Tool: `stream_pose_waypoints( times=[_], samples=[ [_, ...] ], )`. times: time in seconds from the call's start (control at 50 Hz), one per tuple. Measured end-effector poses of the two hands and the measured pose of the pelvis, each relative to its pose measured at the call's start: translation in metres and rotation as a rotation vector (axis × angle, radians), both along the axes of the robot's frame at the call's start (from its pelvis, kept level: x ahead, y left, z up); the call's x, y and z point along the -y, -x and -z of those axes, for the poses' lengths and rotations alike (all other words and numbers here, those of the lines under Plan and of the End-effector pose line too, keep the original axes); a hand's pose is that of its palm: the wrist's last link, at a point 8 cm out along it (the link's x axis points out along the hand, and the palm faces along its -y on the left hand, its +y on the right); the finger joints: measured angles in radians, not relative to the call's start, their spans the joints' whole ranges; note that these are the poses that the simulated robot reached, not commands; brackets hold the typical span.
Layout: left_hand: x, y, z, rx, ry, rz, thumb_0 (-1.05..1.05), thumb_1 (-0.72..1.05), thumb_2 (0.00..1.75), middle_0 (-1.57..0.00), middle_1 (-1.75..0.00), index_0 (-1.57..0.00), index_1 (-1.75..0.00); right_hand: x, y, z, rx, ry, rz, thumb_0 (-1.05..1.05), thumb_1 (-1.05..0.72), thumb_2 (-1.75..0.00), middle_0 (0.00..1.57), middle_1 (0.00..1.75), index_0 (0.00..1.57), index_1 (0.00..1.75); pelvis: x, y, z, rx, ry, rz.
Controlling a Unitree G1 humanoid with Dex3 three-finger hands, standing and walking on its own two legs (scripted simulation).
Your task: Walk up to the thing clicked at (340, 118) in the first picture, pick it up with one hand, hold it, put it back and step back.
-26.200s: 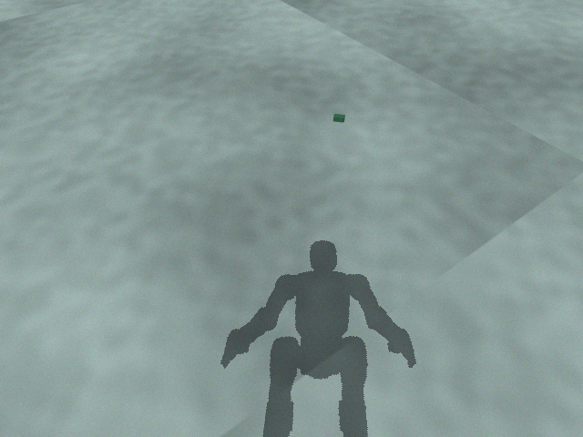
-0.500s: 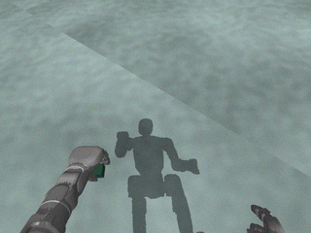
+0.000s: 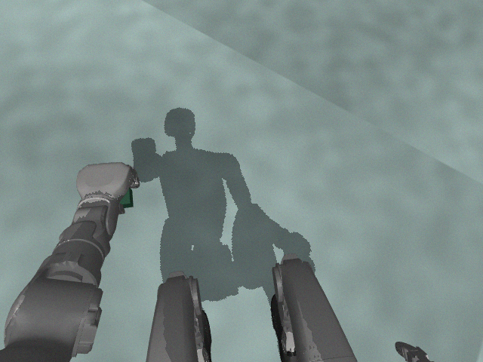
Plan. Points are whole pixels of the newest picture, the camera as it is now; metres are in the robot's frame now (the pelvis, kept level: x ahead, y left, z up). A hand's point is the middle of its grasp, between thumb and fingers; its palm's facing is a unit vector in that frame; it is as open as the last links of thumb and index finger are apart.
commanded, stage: crouch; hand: left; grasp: from above
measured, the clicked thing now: (115, 198) +0.44 +0.23 -0.16
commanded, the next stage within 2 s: lower in 1.34 s
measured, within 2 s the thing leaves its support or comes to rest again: neither
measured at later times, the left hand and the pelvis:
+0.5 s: hand (139, 211) +0.45 +0.22 -0.31, palm faces -0.45 +0.00 -0.89, open 6.5 cm; pelvis -0.02 -0.01 -0.15, yaw -1 degrees
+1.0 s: hand (145, 211) +0.47 +0.22 -0.37, palm faces -0.46 +0.00 -0.89, open 6.4 cm; pelvis -0.02 -0.01 -0.21, yaw -3 degrees
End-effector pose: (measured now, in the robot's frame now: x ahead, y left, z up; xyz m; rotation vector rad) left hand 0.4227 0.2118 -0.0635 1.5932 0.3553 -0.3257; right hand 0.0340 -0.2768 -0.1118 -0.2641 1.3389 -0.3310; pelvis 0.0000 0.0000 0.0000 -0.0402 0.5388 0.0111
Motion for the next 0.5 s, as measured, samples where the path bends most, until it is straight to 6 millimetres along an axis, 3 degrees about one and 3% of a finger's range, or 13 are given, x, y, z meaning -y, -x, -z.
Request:
stream_pose_waypoints(
  times=[0.14,0.28,0.5],
  samples=[
    [0.000,-0.011,0.067,-0.043,0.023,0.007,0.00,0.49,0.07,-1.08,-0.05,-1.08,-0.05,-0.010,0.008,0.054,-0.026,-0.030,-0.030,0.00,-0.90,-0.90,0.21,0.30,0.20,0.30,0.000,0.008,0.052,-0.067,0.013,-0.004],
    [-0.001,-0.021,0.126,-0.030,0.038,0.027,0.00,0.50,0.06,-1.08,-0.05,-1.08,-0.05,-0.006,0.003,0.096,-0.041,-0.033,-0.088,0.00,-0.90,-0.90,0.21,0.30,0.20,0.30,0.002,0.012,0.098,-0.108,0.028,-0.007],
    [-0.005,-0.034,0.185,-0.032,0.042,-0.006,0.00,0.49,0.07,-1.08,-0.05,-1.08,-0.05,0.006,0.000,0.137,-0.062,-0.024,-0.136,0.00,-0.91,-0.90,0.20,0.30,0.20,0.30,0.006,0.016,0.145,-0.117,0.036,0.000]
  ],
)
